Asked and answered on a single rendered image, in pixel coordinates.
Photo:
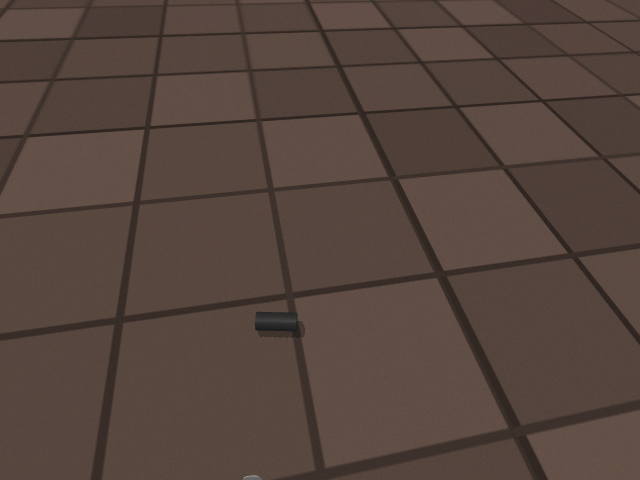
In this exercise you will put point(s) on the can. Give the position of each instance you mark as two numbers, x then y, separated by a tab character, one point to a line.
275	321

